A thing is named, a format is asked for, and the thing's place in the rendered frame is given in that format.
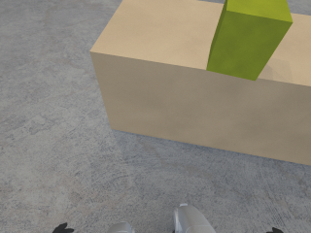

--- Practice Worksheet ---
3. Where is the left robot thigh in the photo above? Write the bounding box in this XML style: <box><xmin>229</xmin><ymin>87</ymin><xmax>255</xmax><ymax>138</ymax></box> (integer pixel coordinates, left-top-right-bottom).
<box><xmin>107</xmin><ymin>221</ymin><xmax>135</xmax><ymax>233</ymax></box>

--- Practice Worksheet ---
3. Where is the pedestal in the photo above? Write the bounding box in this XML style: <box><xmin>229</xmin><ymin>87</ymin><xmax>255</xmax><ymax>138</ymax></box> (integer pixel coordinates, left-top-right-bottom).
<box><xmin>89</xmin><ymin>0</ymin><xmax>311</xmax><ymax>166</ymax></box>

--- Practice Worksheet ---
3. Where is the carton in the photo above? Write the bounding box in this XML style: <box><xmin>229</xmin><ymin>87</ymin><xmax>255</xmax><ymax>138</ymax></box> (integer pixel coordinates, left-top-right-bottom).
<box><xmin>206</xmin><ymin>0</ymin><xmax>293</xmax><ymax>81</ymax></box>

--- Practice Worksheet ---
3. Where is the robot thigh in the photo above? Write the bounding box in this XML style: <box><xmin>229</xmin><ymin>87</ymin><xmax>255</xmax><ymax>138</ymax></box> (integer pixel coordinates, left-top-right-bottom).
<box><xmin>107</xmin><ymin>221</ymin><xmax>135</xmax><ymax>233</ymax></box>
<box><xmin>173</xmin><ymin>205</ymin><xmax>216</xmax><ymax>233</ymax></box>

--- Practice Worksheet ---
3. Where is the left robot hand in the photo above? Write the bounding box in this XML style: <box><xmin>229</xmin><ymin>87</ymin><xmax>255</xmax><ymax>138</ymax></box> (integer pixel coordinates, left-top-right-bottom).
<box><xmin>52</xmin><ymin>222</ymin><xmax>74</xmax><ymax>233</ymax></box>

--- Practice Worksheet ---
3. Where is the right robot thigh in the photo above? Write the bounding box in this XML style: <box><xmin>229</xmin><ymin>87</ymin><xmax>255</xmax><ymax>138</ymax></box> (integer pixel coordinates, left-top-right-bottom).
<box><xmin>173</xmin><ymin>205</ymin><xmax>216</xmax><ymax>233</ymax></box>

